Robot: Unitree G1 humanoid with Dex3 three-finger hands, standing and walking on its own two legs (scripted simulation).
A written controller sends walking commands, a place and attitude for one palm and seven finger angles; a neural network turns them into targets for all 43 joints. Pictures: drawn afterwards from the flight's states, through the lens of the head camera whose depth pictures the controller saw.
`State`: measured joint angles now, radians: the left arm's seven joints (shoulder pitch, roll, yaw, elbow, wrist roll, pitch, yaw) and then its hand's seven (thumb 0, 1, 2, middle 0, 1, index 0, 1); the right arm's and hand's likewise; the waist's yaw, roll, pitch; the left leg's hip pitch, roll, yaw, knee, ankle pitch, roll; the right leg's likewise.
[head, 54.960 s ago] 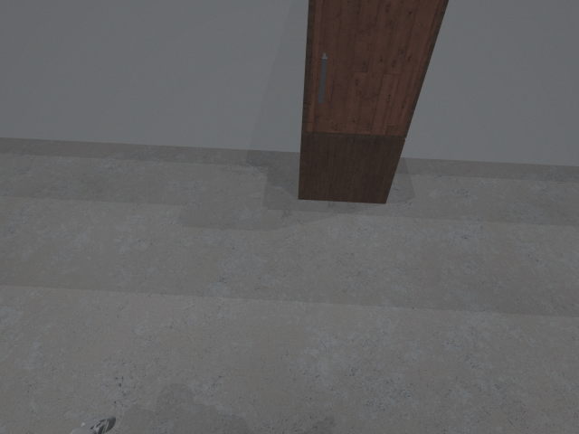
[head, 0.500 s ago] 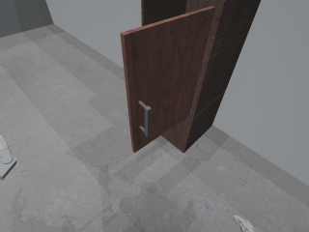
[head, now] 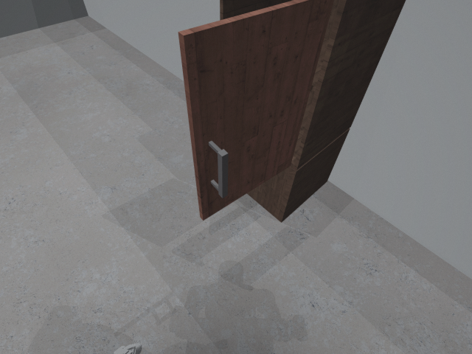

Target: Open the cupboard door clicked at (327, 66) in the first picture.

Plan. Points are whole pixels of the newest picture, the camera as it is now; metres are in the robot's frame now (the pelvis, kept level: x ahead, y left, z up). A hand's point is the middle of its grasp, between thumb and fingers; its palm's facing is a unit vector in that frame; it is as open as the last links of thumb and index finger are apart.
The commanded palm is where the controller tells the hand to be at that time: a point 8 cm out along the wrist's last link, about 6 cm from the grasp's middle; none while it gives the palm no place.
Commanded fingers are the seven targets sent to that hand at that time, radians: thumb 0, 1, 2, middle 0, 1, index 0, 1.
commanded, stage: let the arm hang, fingers relaxed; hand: left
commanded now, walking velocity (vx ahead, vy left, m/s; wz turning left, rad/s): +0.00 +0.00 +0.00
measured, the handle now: (218, 170) +0.56 +0.06 -0.09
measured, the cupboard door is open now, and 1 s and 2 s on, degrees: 85 85 85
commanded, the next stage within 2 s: look to check the result in 0.82 s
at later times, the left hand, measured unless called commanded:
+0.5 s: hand out of the picture +0.00 +0.21 -0.15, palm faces +0.03 -0.97 -0.24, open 7.4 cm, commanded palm none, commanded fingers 0.00 0.90 0.90 -0.20 -0.30 -0.20 -0.30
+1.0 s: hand out of the picture -0.01 +0.20 -0.16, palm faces +0.02 -0.98 -0.19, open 7.4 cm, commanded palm none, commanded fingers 0.00 0.90 0.90 -0.20 -0.30 -0.20 -0.30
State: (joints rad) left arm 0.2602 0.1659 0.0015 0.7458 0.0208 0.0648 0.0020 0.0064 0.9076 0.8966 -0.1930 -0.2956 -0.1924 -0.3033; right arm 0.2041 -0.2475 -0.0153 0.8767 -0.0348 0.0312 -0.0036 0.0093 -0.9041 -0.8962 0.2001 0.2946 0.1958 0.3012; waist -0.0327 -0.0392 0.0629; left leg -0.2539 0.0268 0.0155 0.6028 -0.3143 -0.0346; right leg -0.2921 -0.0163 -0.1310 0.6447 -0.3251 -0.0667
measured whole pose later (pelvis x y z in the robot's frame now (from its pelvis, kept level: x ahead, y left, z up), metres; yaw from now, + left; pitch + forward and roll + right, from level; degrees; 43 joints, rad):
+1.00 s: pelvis -0.01 +0.03 +0.02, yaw -1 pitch -2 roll +0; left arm 0.25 0.14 0.02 1.16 0.01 -0.01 0.03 0.00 0.91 0.90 -0.20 -0.30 -0.20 -0.30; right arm 0.28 -0.13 0.00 1.13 -0.02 0.01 -0.03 0.00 -0.90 -0.90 0.20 0.29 0.20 0.30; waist 0.00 0.01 0.06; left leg -0.17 0.00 0.05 0.40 -0.21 0.01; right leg -0.20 -0.03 -0.10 0.41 -0.18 -0.02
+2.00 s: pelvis +0.02 +0.01 +0.02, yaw -1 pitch -2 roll +0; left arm 0.16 0.22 0.02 1.15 0.00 -0.02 0.02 0.00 0.90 0.90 -0.20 -0.30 -0.20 -0.30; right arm 0.18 -0.23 0.00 1.14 -0.02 0.01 -0.02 0.00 -0.90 -0.90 0.20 0.29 0.20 0.30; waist -0.01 0.02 0.06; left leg -0.10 0.03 0.03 0.33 -0.20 -0.02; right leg -0.13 0.01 -0.12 0.35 -0.19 -0.05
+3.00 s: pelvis +0.03 +0.01 +0.02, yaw -1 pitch -1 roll +0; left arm 0.17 0.22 0.01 1.15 0.00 -0.02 0.02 0.00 0.90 0.90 -0.20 -0.30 -0.20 -0.30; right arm 0.19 -0.22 0.01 1.15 -0.02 0.00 -0.02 0.00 -0.90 -0.90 0.20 0.29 0.20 0.30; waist -0.01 0.01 0.06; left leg -0.08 0.03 0.04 0.31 -0.21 -0.02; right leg -0.11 0.01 -0.11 0.33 -0.20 -0.05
